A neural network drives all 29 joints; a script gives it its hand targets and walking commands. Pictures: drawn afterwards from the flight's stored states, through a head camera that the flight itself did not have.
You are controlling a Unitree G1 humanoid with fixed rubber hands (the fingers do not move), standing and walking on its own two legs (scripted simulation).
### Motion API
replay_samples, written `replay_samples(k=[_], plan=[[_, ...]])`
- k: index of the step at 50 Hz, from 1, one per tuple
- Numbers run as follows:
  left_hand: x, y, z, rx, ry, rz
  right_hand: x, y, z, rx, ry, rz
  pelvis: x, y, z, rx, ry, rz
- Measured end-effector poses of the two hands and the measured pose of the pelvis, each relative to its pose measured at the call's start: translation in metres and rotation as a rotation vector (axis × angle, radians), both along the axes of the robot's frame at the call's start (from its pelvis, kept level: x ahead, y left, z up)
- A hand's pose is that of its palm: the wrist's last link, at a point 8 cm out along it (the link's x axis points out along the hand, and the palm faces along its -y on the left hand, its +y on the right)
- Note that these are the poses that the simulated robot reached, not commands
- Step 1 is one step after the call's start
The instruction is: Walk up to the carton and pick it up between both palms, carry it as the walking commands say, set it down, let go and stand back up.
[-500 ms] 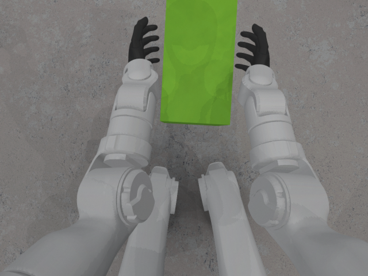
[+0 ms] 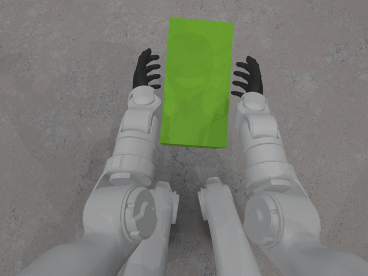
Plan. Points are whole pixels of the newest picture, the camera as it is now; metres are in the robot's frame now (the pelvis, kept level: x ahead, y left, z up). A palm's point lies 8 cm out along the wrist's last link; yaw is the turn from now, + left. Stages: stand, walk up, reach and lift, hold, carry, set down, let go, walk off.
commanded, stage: reach and lift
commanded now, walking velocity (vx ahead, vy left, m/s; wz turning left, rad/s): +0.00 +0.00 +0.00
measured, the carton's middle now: (194, 90) +0.52 -0.04 -0.16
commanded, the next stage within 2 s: none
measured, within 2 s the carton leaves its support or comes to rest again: neither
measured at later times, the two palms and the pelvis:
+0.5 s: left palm (131, 84) +0.47 +0.08 +0.02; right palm (262, 91) +0.44 -0.14 +0.01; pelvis +0.01 +0.00 +0.06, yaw +0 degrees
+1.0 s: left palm (115, 78) +0.45 +0.09 +0.09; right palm (278, 86) +0.42 -0.14 +0.08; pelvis +0.03 +0.00 +0.12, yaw +0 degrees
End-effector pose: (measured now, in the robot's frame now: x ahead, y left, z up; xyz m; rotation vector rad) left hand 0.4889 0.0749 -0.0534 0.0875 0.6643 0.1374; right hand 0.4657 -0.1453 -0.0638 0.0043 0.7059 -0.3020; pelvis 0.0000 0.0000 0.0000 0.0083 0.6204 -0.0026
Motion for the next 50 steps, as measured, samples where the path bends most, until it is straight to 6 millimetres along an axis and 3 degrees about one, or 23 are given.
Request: replay_samples(k=[50], plan=[[-0.044, 0.011, 0.14, -0.03, -0.024, 0.007, -0.042, 0.008, 0.143, 0.036, -0.034, 0.01, 0.027, 0.004, 0.124, -0.011, -0.204, -0.001]])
